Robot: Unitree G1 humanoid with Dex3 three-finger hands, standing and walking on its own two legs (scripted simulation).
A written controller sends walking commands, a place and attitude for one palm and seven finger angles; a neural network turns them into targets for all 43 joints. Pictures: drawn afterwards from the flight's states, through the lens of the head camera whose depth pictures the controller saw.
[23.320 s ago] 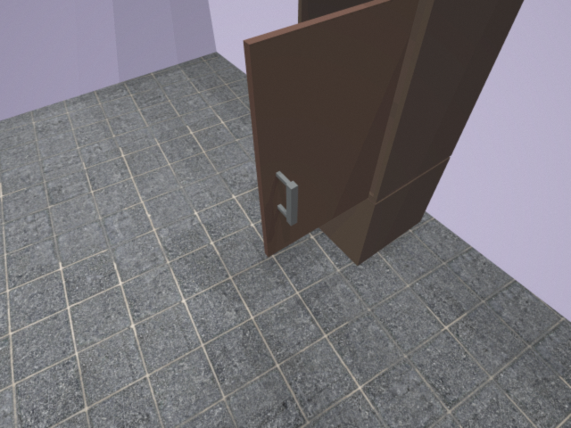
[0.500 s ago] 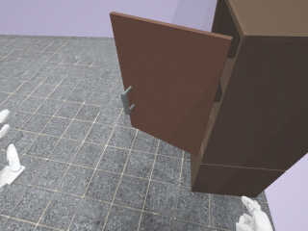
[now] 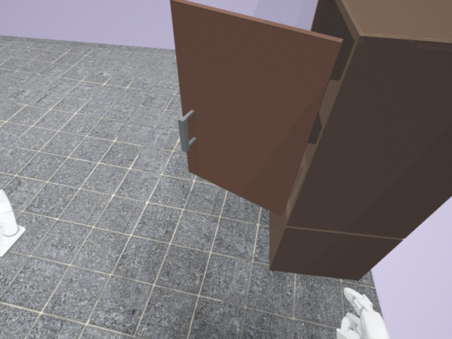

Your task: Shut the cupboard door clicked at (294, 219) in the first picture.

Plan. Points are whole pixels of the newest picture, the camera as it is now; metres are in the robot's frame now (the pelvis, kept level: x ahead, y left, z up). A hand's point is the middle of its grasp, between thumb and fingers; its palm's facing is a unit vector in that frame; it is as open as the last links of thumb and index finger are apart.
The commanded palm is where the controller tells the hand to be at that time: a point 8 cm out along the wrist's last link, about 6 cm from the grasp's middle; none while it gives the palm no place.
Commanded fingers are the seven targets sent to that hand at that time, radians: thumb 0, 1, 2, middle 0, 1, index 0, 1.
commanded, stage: step back with the hand held close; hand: left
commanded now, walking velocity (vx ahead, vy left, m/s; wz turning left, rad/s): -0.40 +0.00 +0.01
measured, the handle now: (188, 131) +0.70 +0.16 -0.08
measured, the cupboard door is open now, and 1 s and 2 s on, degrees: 66 66 66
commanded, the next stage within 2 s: stop stepping back and stand still in 1.22 s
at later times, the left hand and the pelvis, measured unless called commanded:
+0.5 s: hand (13, 247) +0.18 +0.26 +0.18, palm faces +0.45 -0.76 -0.47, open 7.4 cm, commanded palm +0.11 +0.30 +0.20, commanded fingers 0.00 0.90 0.90 -0.20 -0.30 -0.20 -0.30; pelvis -0.02 +0.00 +0.00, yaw +0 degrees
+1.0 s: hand out of the picture +0.13 +0.25 +0.18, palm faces +0.43 -0.76 -0.48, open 7.4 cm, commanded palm +0.05 +0.30 +0.20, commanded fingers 0.00 0.90 0.90 -0.20 -0.30 -0.20 -0.30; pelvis -0.06 -0.02 +0.01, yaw +5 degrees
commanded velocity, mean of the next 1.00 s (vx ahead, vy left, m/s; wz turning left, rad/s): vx -0.40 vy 0.00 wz -0.02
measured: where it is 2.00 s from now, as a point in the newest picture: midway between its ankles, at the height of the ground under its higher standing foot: outside the picture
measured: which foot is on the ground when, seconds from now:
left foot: down 0.00-1.00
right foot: down 0.00-1.00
